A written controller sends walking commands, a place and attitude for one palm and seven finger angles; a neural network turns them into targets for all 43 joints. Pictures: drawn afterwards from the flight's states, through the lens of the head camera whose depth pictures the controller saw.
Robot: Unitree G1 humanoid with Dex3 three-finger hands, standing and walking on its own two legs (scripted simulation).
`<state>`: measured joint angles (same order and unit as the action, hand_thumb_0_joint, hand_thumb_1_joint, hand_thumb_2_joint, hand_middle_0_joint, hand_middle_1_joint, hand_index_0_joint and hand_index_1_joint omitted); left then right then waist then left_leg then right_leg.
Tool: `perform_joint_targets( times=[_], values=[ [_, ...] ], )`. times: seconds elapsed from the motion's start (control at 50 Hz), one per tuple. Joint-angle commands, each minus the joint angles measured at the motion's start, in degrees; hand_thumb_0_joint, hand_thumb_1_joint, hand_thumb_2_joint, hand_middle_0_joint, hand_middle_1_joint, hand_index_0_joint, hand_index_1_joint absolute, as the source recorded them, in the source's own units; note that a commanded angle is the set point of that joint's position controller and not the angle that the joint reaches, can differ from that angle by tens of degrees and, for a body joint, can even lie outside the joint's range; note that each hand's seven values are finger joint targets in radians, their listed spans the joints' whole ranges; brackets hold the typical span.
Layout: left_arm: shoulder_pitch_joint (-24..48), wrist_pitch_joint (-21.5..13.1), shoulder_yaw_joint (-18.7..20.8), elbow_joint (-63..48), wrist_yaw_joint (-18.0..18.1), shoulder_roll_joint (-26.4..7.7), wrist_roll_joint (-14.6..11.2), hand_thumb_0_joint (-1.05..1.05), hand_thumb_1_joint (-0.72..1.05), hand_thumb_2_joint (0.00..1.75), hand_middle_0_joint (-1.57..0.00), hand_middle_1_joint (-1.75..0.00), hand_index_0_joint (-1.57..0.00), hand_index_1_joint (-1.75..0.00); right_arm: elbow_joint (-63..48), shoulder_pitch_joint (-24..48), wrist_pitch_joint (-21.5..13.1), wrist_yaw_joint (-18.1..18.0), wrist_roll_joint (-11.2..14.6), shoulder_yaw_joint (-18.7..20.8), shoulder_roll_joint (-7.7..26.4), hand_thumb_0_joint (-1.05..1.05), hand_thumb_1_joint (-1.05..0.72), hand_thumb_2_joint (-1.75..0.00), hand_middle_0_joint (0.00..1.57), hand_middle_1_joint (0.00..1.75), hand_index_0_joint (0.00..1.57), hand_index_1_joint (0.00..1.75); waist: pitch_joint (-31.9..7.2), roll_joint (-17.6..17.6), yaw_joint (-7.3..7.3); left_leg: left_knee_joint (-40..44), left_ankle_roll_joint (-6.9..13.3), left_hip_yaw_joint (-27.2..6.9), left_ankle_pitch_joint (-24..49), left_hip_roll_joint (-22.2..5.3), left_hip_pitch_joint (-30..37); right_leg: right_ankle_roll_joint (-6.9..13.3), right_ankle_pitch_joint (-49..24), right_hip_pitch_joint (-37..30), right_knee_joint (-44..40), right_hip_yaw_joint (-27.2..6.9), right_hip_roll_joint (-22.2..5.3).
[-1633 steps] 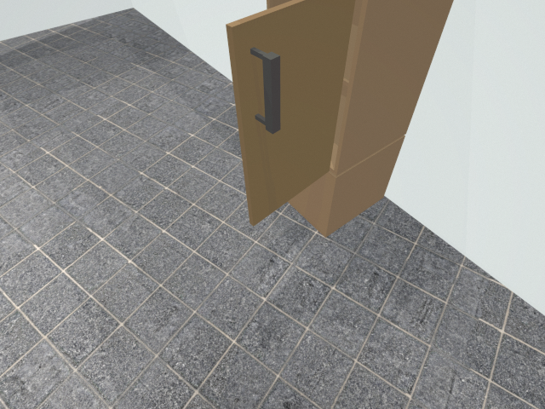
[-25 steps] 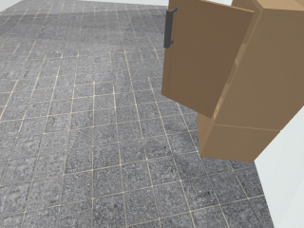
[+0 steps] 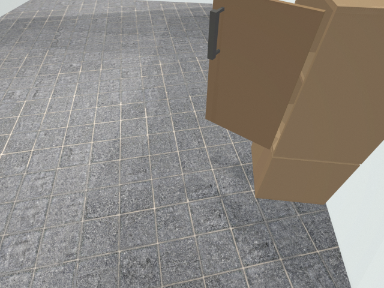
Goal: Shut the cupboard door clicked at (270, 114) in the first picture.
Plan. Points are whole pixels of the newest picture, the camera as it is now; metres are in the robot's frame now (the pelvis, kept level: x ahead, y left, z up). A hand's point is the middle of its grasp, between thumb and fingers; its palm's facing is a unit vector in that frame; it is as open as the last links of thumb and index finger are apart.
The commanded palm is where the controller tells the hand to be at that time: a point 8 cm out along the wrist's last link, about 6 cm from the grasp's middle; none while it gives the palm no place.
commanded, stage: look to check the result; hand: left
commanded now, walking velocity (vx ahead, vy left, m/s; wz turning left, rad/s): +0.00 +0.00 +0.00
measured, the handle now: (216, 34) +0.92 -0.04 +0.11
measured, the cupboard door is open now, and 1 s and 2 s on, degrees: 60 60 60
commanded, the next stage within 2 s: walk to a spot facing it in 0.06 s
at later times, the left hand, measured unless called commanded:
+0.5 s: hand out of the picture -0.01 +0.20 -0.20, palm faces +0.17 -0.96 -0.21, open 7.3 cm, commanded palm none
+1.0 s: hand out of the picture +0.06 +0.28 -0.15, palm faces +0.40 -0.89 -0.24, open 7.3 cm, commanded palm none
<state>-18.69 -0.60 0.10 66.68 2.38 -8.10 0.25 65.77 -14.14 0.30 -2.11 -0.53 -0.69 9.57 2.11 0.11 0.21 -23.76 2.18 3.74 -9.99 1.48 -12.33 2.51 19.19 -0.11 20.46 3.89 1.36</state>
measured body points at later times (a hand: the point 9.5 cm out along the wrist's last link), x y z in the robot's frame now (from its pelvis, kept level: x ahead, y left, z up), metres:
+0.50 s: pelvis +0.00 +0.01 -0.02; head +0.02 +0.03 +0.43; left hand -0.02 +0.25 -0.18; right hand +0.03 -0.22 -0.17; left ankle +0.01 +0.11 -0.71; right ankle -0.09 -0.08 -0.74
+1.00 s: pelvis +0.02 +0.03 +0.00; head +0.06 +0.06 +0.45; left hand +0.04 +0.32 -0.13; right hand +0.16 -0.19 -0.14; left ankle +0.03 +0.13 -0.74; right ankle +0.05 -0.12 -0.71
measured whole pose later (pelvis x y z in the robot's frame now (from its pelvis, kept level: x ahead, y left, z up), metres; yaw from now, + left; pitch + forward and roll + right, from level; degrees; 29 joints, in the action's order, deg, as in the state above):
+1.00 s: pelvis +0.02 +0.03 +0.00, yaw +27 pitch +4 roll -3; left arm -5.2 1.9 3.6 49.4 -0.4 -13.6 1.4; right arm 53.5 -13.9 2.2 0.4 -2.2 3.3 13.4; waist 2.6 -2.0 3.5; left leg -25.3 3.4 -8.1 -7.4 4.4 -21.1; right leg -3.3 24.9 20.2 41.6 -0.3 -0.3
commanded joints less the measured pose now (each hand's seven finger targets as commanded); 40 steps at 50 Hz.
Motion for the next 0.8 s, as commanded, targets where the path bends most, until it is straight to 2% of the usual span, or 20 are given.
perform_joint_targets(
  times=[0.0,0.16,0.22,0.28,0.3,0.34,0.36,0.38,0.44,0.5,0.52,0.54,0.56,0.58,0.6,0.62,0.64,0.66,0.7,0.78],
  values=[
    [-4.6,-0.3,0.9,-0.9,0.4,-6.8,0.3,0.00,0.90,0.90,-0.20,-0.30,-0.20,-0.30,-1.4,-3.1,-0.5,-0.5,0.0,1.3,6.6,0.00,-0.90,-0.90,0.20,0.30,0.20,0.30,2.5,0.5,0.26,2.3,1.1,-7.3,11.7,-7.2,4.0,-0.7,-15.3,7.2,-4.5,-6.1,-8.2],
    [-2.9,-0.3,1.0,-1.4,0.4,-7.6,0.3,0.00,0.90,0.90,-0.20,-0.30,-0.20,-0.30,-1.8,-1.9,-0.5,-0.5,0.0,1.4,7.5,0.00,-0.90,-0.90,0.20,0.30,0.20,0.30,3.2,0.6,0.30,2.5,0.8,-7.3,11.5,-7.2,3.8,-1.0,-16.4,7.0,-5.1,-6.0,-8.4],
    [-4.0,0.4,1.3,-1.8,0.7,-6.6,0.3,0.00,0.90,0.90,-0.20,-0.30,-0.20,-0.30,-2.4,-3.1,0.1,-0.3,-0.1,1.2,5.6,0.00,-0.90,-0.90,0.20,0.30,0.20,0.30,1.5,0.4,0.18,-0.4,0.6,-7.3,14.8,-6.4,1.1,-1.1,-19.3,4.5,-1.4,-4.2,-9.3],
    [-3.7,1.0,2.6,-3.6,0.8,-8.5,0.4,0.00,0.90,0.90,-0.20,-0.30,-0.20,-0.30,-3.8,-2.3,0.8,0.0,-0.2,1.9,6.2,0.00,-0.90,-0.90,0.20,0.30,0.20,0.30,1.4,2.2,-0.24,-5.6,0.1,-6.4,12.9,-5.1,-4.5,0.8,-21.8,3.0,1.2,-3.8,-12.1],
    [-3.4,1.2,3.1,-4.3,0.8,-9.4,0.5,0.00,0.90,0.90,-0.20,-0.30,-0.20,-0.30,-4.5,-2.0,1.0,0.1,-0.2,2.1,6.1,0.00,-0.90,-0.90,0.20,0.30,0.20,0.30,1.7,3.9,-0.52,-9.3,-0.3,-5.3,9.7,-4.0,-7.3,2.0,-24.3,2.0,1.3,-4.4,-13.9],
    [-3.7,1.3,3.6,-5.6,0.8,-10.2,0.9,0.00,0.90,0.90,-0.20,-0.30,-0.20,-0.30,-6.7,0.4,1.9,0.3,-0.4,2.9,5.7,0.00,-0.90,-0.90,0.20,0.30,0.20,0.30,3.7,8.4,-1.41,-22.7,-1.6,-2.4,-11.6,-2.3,-14.3,6.4,-36.6,1.2,0.7,-6.4,-20.3],
    [-2.7,1.3,3.7,-6.3,0.9,-10.5,1.3,0.00,0.90,0.90,-0.20,-0.30,-0.20,-0.30,-7.6,1.2,2.3,0.4,-0.5,3.5,5.9,0.00,-0.90,-0.90,0.20,0.30,0.20,0.30,4.7,8.3,-1.08,-30.1,-1.9,-2.3,-17.4,-2.5,-16.9,8.5,-40.5,2.0,0.6,-7.0,-22.9],
    [-1.0,1.2,3.9,-7.4,0.9,-10.8,1.6,0.00,0.90,0.90,-0.20,-0.30,-0.20,-0.30,-8.2,1.3,2.5,0.6,-0.5,3.8,6.1,0.00,-0.90,-0.90,0.20,0.30,0.20,0.30,5.6,7.3,-0.26,-34.6,-2.2,-2.4,-18.9,-3.1,-18.7,9.4,-41.7,2.5,0.7,-5.6,-23.5],
    [2.4,1.0,4.9,-10.2,0.8,-12.9,1.7,0.00,0.90,0.90,-0.20,-0.30,-0.20,-0.30,-10.8,3.2,2.7,1.4,-0.2,3.7,5.3,0.00,-0.90,-0.90,0.20,0.30,0.20,0.30,8.8,4.7,0.58,-30.4,-2.7,-1.1,-19.5,-5.5,-18.8,8.5,-42.5,4.0,3.3,-1.5,-23.4],
    [3.2,1.0,5.5,-11.8,0.3,-14.8,1.2,0.00,0.90,0.90,-0.20,-0.30,-0.20,-0.30,-11.4,-0.6,2.6,1.9,-0.6,3.8,5.1,0.00,-0.90,-0.90,0.20,0.30,0.20,0.30,5.1,4.1,2.35,-18.4,-2.1,4.3,-9.5,-2.7,-9.9,4.2,-44.2,5.5,12.3,4.6,-20.1],
    [3.9,1.0,5.5,-12.3,0.0,-14.4,0.9,0.00,0.90,0.90,-0.20,-0.30,-0.20,-0.30,-11.0,-4.3,2.4,2.1,-0.8,4.2,6.0,0.00,-0.90,-0.90,0.20,0.30,0.20,0.30,3.2,3.7,3.93,-13.6,-1.2,3.7,-3.6,-2.0,-3.9,2.0,-41.2,8.5,19.1,6.9,-18.4],
    [3.1,1.2,5.4,-13.5,-0.3,-13.7,0.5,0.00,0.90,0.90,-0.20,-0.30,-0.20,-0.30,-10.7,-8.7,1.9,2.1,-1.2,4.9,8.9,0.00,-0.90,-0.90,0.20,0.30,0.20,0.30,-0.6,-4.5,5.33,-6.5,1.9,-4.8,13.6,-6.0,3.3,-1.5,-30.4,14.9,29.9,8.5,-14.6],
    [2.6,1.5,4.7,-15.8,-0.6,-9.8,-0.3,0.00,0.90,0.90,-0.20,-0.30,-0.20,-0.30,-10.9,-11.3,1.3,1.7,-1.4,6.1,15.1,0.00,-0.90,-0.90,0.20,0.30,0.20,0.30,-3.3,-21.6,5.52,0.2,11.4,-29.2,34.5,-21.6,7.7,-5.6,11.2,26.7,45.8,7.7,-6.1],
    [6.9,2.1,4.3,-17.9,-0.2,-10.5,0.3,0.00,0.90,0.90,-0.20,-0.30,-0.20,-0.30,-10.3,-12.2,1.5,1.3,-0.8,6.4,16.8,0.00,-0.90,-0.90,0.20,0.30,0.20,0.30,-6.7,-15.2,6.31,4.7,13.8,-34.6,24.8,-24.6,4.7,-4.1,21.1,26.0,50.7,-1.9,-4.4],
    [8.5,2.5,4.6,-18.6,-0.2,-10.0,0.5,0.00,0.90,0.90,-0.20,-0.30,-0.20,-0.30,-11.3,-9.1,1.5,1.2,-1.0,6.6,16.6,0.00,-0.90,-0.90,0.20,0.30,0.20,0.30,-5.2,-9.8,4.84,7.9,12.1,-32.7,4.3,-23.5,0.8,-3.6,18.0,27.3,50.9,-4.2,-6.2],
    [10.7,2.5,4.7,-18.9,-0.4,-10.1,0.8,0.00,0.90,0.90,-0.20,-0.30,-0.20,-0.30,-13.4,-6.4,1.1,1.1,-1.3,6.3,15.3,0.00,-0.90,-0.90,0.20,0.30,0.20,0.30,-3.2,-6.9,4.18,9.0,10.4,-33.5,-5.4,-21.6,-3.6,-3.6,13.7,28.4,50.5,-5.0,-7.1],
    [10.8,2.4,5.1,-18.6,-0.8,-10.0,1.0,0.00,0.90,0.90,-0.20,-0.30,-0.20,-0.30,-14.2,-3.8,1.0,0.8,-1.6,5.9,14.6,0.00,-0.90,-0.90,0.20,0.30,0.20,0.30,-2.1,-5.7,3.18,10.0,8.7,-32.0,-10.5,-19.7,-6.6,-4.2,9.9,28.7,50.0,-5.8,-7.1],
    [10.6,2.4,5.2,-18.2,-1.0,-9.8,1.1,0.00,0.90,0.90,-0.20,-0.30,-0.20,-0.30,-14.6,-2.0,0.8,0.7,-1.7,5.7,14.1,0.00,-0.90,-0.90,0.20,0.30,0.20,0.30,-0.7,-4.5,2.34,10.2,7.8,-29.3,-11.0,-17.9,-8.2,-4.6,7.1,28.5,48.2,-5.9,-7.1],
    [9.0,2.3,5.1,-18.0,-1.4,-9.0,1.2,0.00,0.90,0.90,-0.20,-0.30,-0.20,-0.30,-15.0,-1.0,0.5,0.6,-1.6,5.7,14.1,0.00,-0.90,-0.90,0.20,0.30,0.20,0.30,-2.7,-2.8,1.41,8.8,7.1,-25.3,-5.5,-15.0,-4.7,-5.3,4.4,28.6,42.8,-5.3,-5.9],
    [9.6,2.2,4.9,-19.1,-1.5,-8.7,1.4,0.00,0.90,0.90,-0.20,-0.30,-0.20,-0.30,-15.0,-2.4,0.5,0.8,-1.4,6.3,14.5,0.00,-0.90,-0.90,0.20,0.30,0.20,0.30,-7.2,-3.3,1.88,7.8,7.0,-24.8,-1.1,-13.2,1.5,-6.3,3.4,28.7,36.4,-4.9,-4.3]
  ],
)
